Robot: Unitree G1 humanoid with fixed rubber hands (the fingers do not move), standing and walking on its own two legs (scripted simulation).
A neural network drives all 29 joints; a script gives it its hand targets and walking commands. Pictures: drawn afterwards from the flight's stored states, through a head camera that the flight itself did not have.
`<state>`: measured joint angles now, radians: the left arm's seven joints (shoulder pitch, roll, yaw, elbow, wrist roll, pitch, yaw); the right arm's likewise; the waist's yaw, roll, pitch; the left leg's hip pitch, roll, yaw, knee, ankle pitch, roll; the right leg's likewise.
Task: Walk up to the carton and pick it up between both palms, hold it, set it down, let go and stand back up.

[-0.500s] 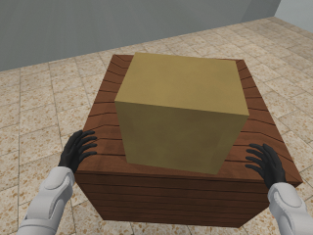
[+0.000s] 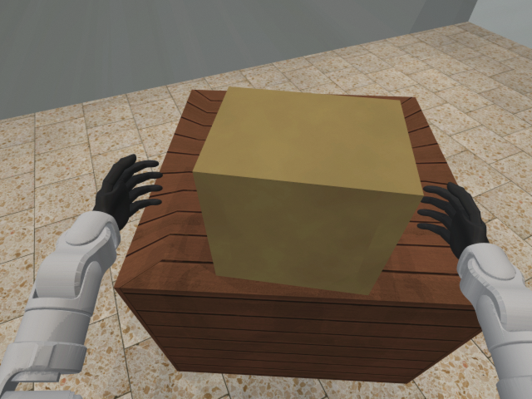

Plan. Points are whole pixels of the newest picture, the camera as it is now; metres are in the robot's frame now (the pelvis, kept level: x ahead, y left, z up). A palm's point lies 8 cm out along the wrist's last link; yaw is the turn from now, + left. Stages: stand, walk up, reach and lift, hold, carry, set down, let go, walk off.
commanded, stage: reach and lift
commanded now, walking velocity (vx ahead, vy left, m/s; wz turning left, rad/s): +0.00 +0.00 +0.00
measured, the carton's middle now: (300, 194) +0.48 -0.02 +0.02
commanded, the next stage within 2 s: none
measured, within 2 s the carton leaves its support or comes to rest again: neither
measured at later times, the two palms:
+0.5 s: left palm (115, 161) +0.39 +0.25 +0.17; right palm (467, 182) +0.38 -0.24 +0.16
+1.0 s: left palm (120, 118) +0.43 +0.25 +0.21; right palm (471, 130) +0.43 -0.24 +0.21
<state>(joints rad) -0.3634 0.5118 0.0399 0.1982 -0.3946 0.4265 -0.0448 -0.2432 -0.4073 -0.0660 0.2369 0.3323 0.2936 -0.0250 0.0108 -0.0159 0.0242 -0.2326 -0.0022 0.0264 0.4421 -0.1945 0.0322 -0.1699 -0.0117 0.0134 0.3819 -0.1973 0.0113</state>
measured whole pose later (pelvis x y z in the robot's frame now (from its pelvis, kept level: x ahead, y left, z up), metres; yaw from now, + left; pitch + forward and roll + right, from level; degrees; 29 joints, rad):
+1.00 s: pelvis +0.01 +0.00 +0.00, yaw +0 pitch +0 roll -1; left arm -1.00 0.55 -0.07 0.78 -0.40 0.50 -0.05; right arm -0.92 -0.47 -0.07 0.78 0.34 0.39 -0.02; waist 0.00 -0.01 0.02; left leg -0.24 0.00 0.03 0.42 -0.19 0.03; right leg -0.17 -0.01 0.01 0.36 -0.19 0.01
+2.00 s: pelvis +0.02 -0.01 +0.00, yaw +0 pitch +12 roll -1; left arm -0.82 0.41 -0.15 1.16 -0.39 -0.11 -0.05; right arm -0.72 -0.36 -0.01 1.04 0.35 -0.11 -0.03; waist 0.00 -0.01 -0.09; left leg -0.46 0.00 0.02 0.44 -0.18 0.02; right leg -0.41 -0.01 0.01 0.41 -0.20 0.01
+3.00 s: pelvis +0.01 -0.01 -0.01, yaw +0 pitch +15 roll +0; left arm -0.94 0.29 -0.16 1.35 -0.35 -0.23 -0.03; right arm -0.84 -0.29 0.00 1.15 0.35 -0.13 -0.10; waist 0.00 -0.01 -0.15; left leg -0.56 0.00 0.02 0.48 -0.18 0.02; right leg -0.52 -0.01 0.01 0.48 -0.22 0.01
